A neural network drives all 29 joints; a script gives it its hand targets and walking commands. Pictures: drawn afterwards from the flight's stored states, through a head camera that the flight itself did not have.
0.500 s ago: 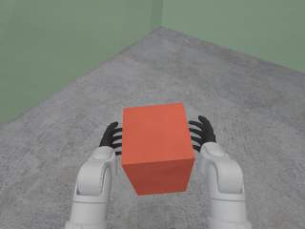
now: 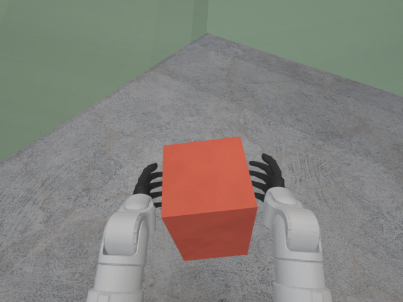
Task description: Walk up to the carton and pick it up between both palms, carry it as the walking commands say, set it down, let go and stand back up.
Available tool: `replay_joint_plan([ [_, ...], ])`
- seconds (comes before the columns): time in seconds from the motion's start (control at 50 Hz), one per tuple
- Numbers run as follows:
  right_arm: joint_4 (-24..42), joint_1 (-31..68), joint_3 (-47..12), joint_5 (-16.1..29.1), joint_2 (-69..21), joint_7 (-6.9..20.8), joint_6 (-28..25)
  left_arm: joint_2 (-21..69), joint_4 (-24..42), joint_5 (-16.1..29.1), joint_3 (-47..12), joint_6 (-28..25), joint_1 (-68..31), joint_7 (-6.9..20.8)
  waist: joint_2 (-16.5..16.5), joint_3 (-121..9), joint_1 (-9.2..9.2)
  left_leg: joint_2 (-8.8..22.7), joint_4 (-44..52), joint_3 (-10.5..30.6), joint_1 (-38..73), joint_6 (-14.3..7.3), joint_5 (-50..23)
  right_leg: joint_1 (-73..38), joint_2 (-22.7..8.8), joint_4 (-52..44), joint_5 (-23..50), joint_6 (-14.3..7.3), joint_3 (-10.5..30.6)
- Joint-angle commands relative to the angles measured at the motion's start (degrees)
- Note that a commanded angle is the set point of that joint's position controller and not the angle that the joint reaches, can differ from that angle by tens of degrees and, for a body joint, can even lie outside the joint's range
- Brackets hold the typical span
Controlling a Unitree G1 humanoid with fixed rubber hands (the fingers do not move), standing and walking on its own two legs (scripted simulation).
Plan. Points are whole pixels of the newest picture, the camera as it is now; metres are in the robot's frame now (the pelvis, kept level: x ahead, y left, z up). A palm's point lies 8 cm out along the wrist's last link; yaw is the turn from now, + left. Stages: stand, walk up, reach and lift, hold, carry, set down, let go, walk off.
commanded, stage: carry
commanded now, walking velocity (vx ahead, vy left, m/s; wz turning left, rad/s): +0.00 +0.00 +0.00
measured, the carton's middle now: (209, 205) +0.34 -0.01 -0.01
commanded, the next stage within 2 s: none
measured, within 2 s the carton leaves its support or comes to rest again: neither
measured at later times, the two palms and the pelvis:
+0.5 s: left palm (121, 235) +0.23 +0.14 +0.07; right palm (267, 227) +0.24 -0.10 +0.09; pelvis -0.06 +0.02 +0.00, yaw +1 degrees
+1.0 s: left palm (105, 241) +0.23 +0.18 +0.04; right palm (242, 229) +0.25 -0.07 +0.06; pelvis -0.07 +0.04 +0.00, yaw +2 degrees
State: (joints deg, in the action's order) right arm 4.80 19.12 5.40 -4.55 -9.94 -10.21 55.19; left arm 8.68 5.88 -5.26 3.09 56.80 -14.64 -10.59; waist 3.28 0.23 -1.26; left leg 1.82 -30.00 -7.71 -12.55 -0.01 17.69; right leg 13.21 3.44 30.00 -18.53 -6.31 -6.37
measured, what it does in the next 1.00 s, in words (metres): shifts its weight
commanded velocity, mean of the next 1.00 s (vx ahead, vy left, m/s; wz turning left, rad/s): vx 0.00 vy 0.00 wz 0.00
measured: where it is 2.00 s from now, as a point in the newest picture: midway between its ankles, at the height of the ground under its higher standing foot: outside the picture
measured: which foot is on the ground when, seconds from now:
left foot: down 0.00-1.00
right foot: down 0.00-1.00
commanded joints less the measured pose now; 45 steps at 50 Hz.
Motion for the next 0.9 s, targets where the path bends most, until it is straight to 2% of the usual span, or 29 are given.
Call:
replay_joint_plan([
  [0.0, -4.6, 12.5, -28.3, 10.8, -54.2, 11.1, 0.0, 52.2, 3.7, 11.8, -27.1, -2.9, -24.9, 9.8, -6.1, -29.9, 1.56, 5.1, -1.0, 2.5, 8.4, -2.8, -29.9, -13.9, -11.5, 0.6, 43.3, 2.3, 8.1],
  [0.06, 7.5, 19.6, -34.4, 15.7, -59.2, 11.5, -1.2, 57.7, 12.0, 15.7, -30.1, -3.9, -28.2, 10.9, 0.3, -27.6, 1.25, 4.3, -4.3, 3.0, 3.9, -2.4, -21.8, -14.2, -12.1, 0.2, 50.4, 2.3, 7.8],
  [0.08, 2.7, 23.0, -32.7, 13.4, -58.0, 11.8, -1.3, 56.3, 5.1, 13.2, -27.3, -4.0, -29.0, 11.4, 4.4, -26.0, 1.36, 2.9, -0.4, 1.4, 2.6, -1.4, -12.5, -15.4, -12.8, -0.3, 53.1, 1.7, 8.3],
  [0.1, -1.0, 19.7, -31.5, 12.4, -57.5, 12.3, -1.3, 56.6, 2.2, 12.4, -26.8, -3.9, -27.4, 11.9, 1.0, -24.7, 1.32, 3.5, -1.9, 1.9, 1.7, -1.3, -10.0, -13.6, -13.5, -1.4, 52.3, 1.2, 9.5],
  [0.14, 0.9, 20.7, -31.9, 12.8, -58.7, 12.3, -1.6, 58.0, 5.5, 13.8, -28.5, -4.4, -31.7, 12.0, 0.5, -23.0, 0.79, 3.6, -0.4, 2.7, 2.4, -1.8, -1.6, -9.4, -13.3, -5.0, 30.3, 0.8, 10.7],
  [0.18, 9.5, 23.7, -32.5, 16.2, -58.5, 11.1, -1.5, 58.5, 12.7, 17.2, -28.4, -4.4, -32.7, 11.0, 0.1, -24.2, 1.01, 5.2, -0.3, 4.7, 5.2, -1.8, -9.6, -7.6, -12.1, -4.0, 27.4, 0.7, 9.7],
  [0.26, -8.8, 17.2, -26.8, 9.1, -55.3, 12.2, -0.5, 55.4, -4.1, 11.1, -25.6, -3.2, -29.5, 11.7, -5.2, -23.4, 0.93, 5.4, -0.1, 5.8, 4.0, -2.7, -6.3, -5.1, -11.8, -8.1, 15.2, 1.1, 11.5],
  [0.28, -5.9, 17.8, -28.4, 10.0, -56.1, 12.4, -0.3, 56.5, -1.2, 12.0, -27.0, -3.4, -30.0, 11.7, -4.2, -21.3, 0.71, 4.6, 0.0, 5.4, 3.2, -2.7, -0.2, -2.4, -12.3, -10.7, 9.7, 1.1, 13.9],
  [0.32, -2.6, 23.1, -29.6, 11.9, -59.0, 13.2, -0.8, 59.8, 0.4, 12.8, -28.1, -3.3, -33.2, 12.3, -6.7, -19.8, 0.7, 6.1, 3.2, 7.2, 3.1, -2.9, -2.9, -2.6, -11.3, -9.3, 7.5, 0.6, 11.6],
  [0.38, -9.7, 24.5, -24.6, 9.1, -55.8, 13.1, -2.0, 56.4, -5.2, 11.2, -23.5, -5.2, -37.8, 12.5, -1.1, -16.3, 0.91, 5.9, 4.0, 7.6, -1.2, -2.5, 0.9, -1.3, -10.9, -12.2, 1.1, 1.1, 11.8],
  [0.4, -10.5, 24.4, -25.1, 9.2, -56.4, 13.5, -2.2, 57.4, -5.8, 10.9, -23.8, -5.5, -36.9, 12.5, -3.0, -15.1, 0.94, 5.9, 5.2, 8.5, -0.2, -2.8, 1.0, 0.2, -10.5, -11.6, -0.1, 1.1, 12.0],
  [0.42, -16.7, 24.4, -22.4, 7.0, -54.6, 13.8, -2.7, 54.7, -10.8, 8.4, -21.3, -6.3, -37.2, 12.6, -3.7, -15.3, 0.82, 6.4, 5.3, 8.7, 0.7, -2.6, 0.3, 0.3, -10.2, -11.5, 0.6, 1.6, 11.2],
  [0.44, -1.9, 28.5, -28.0, 13.4, -58.3, 12.9, -3.0, 58.5, 2.2, 13.6, -25.2, -6.2, -38.8, 11.6, -4.0, -16.4, 0.79, 6.3, 4.8, 8.5, 1.2, -2.8, 0.3, 0.2, -10.2, -11.6, 0.7, 1.6, 11.0],
  [0.46, -4.9, 25.3, -27.0, 12.4, -58.0, 12.9, -2.8, 59.2, -1.4, 13.1, -25.0, -5.6, -36.8, 11.9, -4.7, -17.6, 0.86, 6.0, 4.9, 8.2, 0.3, -2.7, 0.7, -1.4, -10.7, -11.4, 1.1, 1.3, 11.8],
  [0.48, -7.1, 25.3, -26.4, 11.4, -57.3, 12.9, -3.0, 57.4, -3.3, 11.8, -23.5, -6.0, -36.3, 12.0, -1.0, -17.6, 0.98, 5.9, 5.1, 7.8, 0.4, -2.3, 1.2, -1.7, -10.8, -11.8, 0.3, 1.9, 11.1],
  [0.52, -14.8, 22.1, -23.1, 8.0, -54.3, 12.8, -2.9, 55.0, -11.6, 8.6, -20.7, -5.9, -31.9, 11.8, -1.9, -17.9, 1.02, 6.3, 5.3, 8.3, 0.3, -2.7, -2.1, -2.3, -10.3, -10.5, 3.3, 2.0, 9.9],
  [0.54, -9.3, 22.8, -26.1, 9.5, -55.6, 12.9, -3.2, 57.2, -8.9, 9.6, -22.8, -5.8, -30.4, 12.1, -1.7, -19.3, 1.04, 6.3, 5.0, 8.6, -0.3, -3.0, -1.6, -3.6, -10.6, -10.6, 3.9, 2.0, 9.7],
  [0.56, -11.1, 21.1, -25.6, 8.9, -55.3, 13.2, -3.5, 56.7, -9.4, 9.9, -23.0, -6.4, -31.1, 12.4, -2.3, -20.2, 1.15, 5.9, 4.8, 7.7, 0.9, -2.9, -3.0, -3.7, -10.9, -9.9, 5.9, 1.9, 10.5],
  [0.58, 0.2, 25.8, -28.9, 14.3, -58.2, 12.4, -3.7, 59.5, 2.8, 14.3, -26.1, -6.4, -35.2, 11.6, -5.4, -20.2, 0.93, 5.9, 4.2, 8.2, 0.4, -3.1, -2.7, -2.7, -10.7, -9.6, 6.0, 1.5, 10.5],
  [0.6, -19.9, 22.1, -20.4, 5.8, -52.0, 13.6, -4.4, 52.7, -17.0, 6.3, -18.5, -7.4, -32.2, 12.7, -4.5, -19.3, 1.22, 5.6, 5.0, 8.2, 0.1, -2.8, -1.1, -2.1, -11.3, -10.4, 3.8, 1.5, 10.7],
  [0.62, -14.6, 24.6, -22.9, 7.7, -55.5, 13.9, -5.2, 57.3, -10.1, 9.4, -23.1, -8.0, -37.5, 13.1, -5.6, -19.8, 1.11, 5.4, 5.9, 8.4, -0.1, -3.1, 0.6, -2.7, -10.9, -10.4, 1.5, 1.1, 11.1],
  [0.68, -8.4, 26.0, -25.6, 10.2, -56.3, 13.5, -6.2, 57.7, -4.6, 11.6, -24.1, -9.3, -38.0, 12.9, -3.6, -19.2, 1.23, 5.7, 4.5, 8.5, 0.0, -3.1, -2.6, -0.7, -11.1, -10.2, 5.5, 1.7, 10.5],
  [0.7, -13.1, 26.1, -24.0, 9.4, -55.1, 13.6, -7.2, 55.3, -8.4, 9.8, -21.5, -10.5, -36.5, 12.9, -1.5, -20.9, 1.13, 5.5, 3.6, 8.1, 0.7, -2.8, -3.0, -2.1, -11.5, -9.8, 5.8, 1.4, 10.8],
  [0.72, -16.5, 24.4, -22.9, 7.7, -55.0, 14.5, -8.1, 56.1, -9.7, 8.9, -22.3, -11.5, -37.3, 13.5, -4.7, -21.8, 1.19, 6.1, 4.1, 8.2, 1.7, -2.8, -4.7, -2.3, -11.6, -7.8, 9.1, 1.3, 10.0],
  [0.76, -13.4, 24.1, -23.4, 8.7, -54.4, 13.9, -9.5, 55.9, -8.7, 10.2, -22.4, -12.6, -36.6, 13.3, -4.6, -22.1, 1.36, 5.4, 4.4, 8.6, 0.4, -3.2, -3.6, -3.5, -11.7, -8.2, 8.0, 1.4, 10.6],
  [0.8, -21.0, 21.2, -22.4, 6.0, -55.1, 15.4, -11.3, 56.5, -14.3, 7.7, -22.8, -14.2, -34.6, 14.6, -4.6, -23.1, 1.3, 6.3, 4.6, 9.3, 1.5, -3.4, -6.8, -4.2, -11.2, -6.2, 11.9, 1.6, 8.5],
  [0.82, -12.0, 28.0, -24.2, 9.1, -55.2, 14.6, -12.4, 57.2, -8.0, 10.2, -23.5, -15.0, -38.6, 13.9, -3.2, -23.7, 1.4, 7.1, 4.1, 9.9, 1.5, -3.5, -10.7, -5.0, -11.1, -4.3, 14.9, 1.7, 8.5],
  [0.86, -10.3, 25.8, -25.7, 10.1, -56.7, 14.9, -12.9, 58.3, -4.6, 11.2, -25.5, -15.7, -37.3, 14.3, -3.0, -26.2, 1.58, 7.2, 3.2, 9.4, 2.9, -3.7, -13.5, -5.4, -11.1, -3.3, 17.9, 2.2, 7.8],
  [0.88, -20.4, 24.6, -23.4, 7.3, -56.2, 15.5, -12.8, 55.3, -11.5, 8.3, -23.9, -15.5, -36.9, 14.7, -5.1, -25.6, 1.47, 7.3, 3.9, 9.7, 2.2, -3.7, -14.5, -5.6, -11.1, -2.4, 17.8, 2.2, 7.5],
])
